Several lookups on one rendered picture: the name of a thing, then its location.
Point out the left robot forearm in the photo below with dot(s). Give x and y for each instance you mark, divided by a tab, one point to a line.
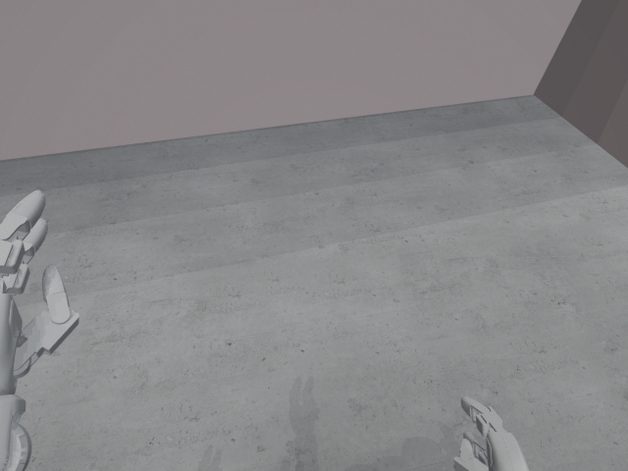
15	442

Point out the robot left hand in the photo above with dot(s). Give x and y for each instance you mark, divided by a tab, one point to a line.
21	234

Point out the robot right hand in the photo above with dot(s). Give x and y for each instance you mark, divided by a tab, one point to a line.
501	451

